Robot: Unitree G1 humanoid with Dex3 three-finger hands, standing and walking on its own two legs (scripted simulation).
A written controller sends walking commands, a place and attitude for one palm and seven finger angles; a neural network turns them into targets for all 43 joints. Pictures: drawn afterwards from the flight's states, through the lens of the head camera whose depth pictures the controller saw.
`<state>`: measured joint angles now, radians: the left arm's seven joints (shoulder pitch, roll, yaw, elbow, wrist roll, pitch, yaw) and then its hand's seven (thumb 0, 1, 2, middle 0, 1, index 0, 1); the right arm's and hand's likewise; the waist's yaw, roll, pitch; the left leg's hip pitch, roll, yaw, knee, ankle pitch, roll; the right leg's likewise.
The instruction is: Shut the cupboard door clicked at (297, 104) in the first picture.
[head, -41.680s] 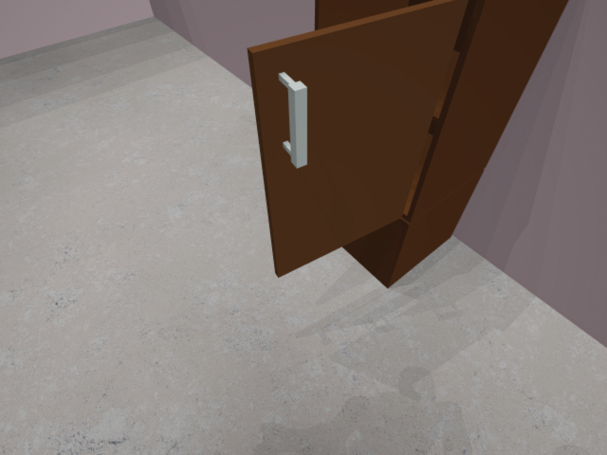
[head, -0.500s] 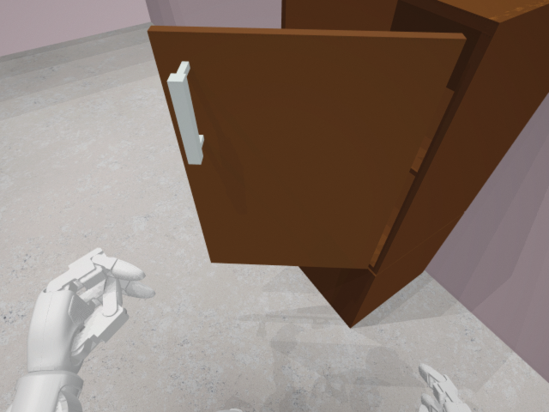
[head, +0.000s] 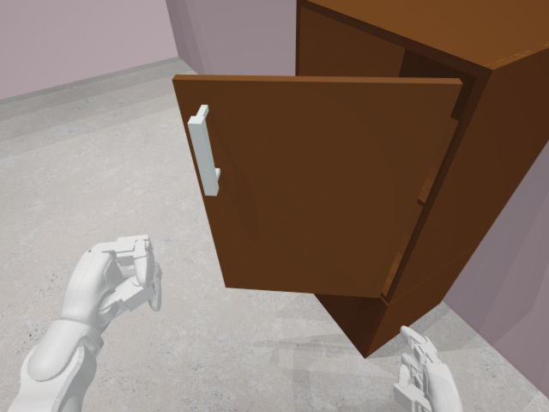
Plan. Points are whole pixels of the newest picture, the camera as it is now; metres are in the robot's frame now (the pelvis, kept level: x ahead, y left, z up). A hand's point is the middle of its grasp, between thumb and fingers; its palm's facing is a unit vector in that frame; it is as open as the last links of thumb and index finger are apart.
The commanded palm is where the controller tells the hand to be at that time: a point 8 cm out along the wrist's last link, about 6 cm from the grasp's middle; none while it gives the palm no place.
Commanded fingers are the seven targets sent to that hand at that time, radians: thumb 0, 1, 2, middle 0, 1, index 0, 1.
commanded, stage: raise the hand and make a fist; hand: left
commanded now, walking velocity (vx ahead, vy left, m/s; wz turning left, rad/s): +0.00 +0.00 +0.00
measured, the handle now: (207, 151) +0.47 +0.17 +0.15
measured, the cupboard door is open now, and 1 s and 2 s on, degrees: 53 53 53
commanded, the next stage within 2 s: bring the fist close to the handle in 0.48 s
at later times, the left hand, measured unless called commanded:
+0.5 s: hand (126, 274) +0.22 +0.20 +0.17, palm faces +0.12 -0.99 -0.06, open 3.1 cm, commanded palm +0.19 +0.23 +0.16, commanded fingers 0.00 0.90 0.90 -1.30 -1.50 -1.30 -1.50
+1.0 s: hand (182, 238) +0.28 +0.16 +0.15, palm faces +0.01 -1.00 -0.05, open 3.1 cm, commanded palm +0.26 +0.21 +0.16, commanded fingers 0.00 0.90 0.90 -1.30 -1.50 -1.30 -1.50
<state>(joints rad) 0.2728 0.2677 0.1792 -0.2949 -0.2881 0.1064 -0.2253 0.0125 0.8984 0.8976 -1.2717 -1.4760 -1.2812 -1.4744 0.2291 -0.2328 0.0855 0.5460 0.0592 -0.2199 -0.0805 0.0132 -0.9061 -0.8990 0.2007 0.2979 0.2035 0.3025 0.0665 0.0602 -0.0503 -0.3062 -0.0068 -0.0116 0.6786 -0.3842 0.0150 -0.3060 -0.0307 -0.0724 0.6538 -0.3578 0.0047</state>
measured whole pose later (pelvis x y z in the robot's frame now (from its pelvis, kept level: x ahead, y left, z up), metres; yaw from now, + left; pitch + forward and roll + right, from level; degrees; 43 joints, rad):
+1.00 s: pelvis -0.02 +0.00 +0.01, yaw -1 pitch -2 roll +0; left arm -0.04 0.23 0.15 -0.06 -0.23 0.19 -0.12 0.01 0.90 0.90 -1.30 -1.50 -1.31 -1.50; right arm 0.23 -0.24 0.08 0.63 0.06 -0.20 -0.08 0.01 -0.91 -0.90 0.20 0.30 0.20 0.30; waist 0.03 0.05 -0.01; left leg -0.20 -0.01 0.01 0.54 -0.30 0.01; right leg -0.22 -0.03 -0.05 0.55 -0.29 0.00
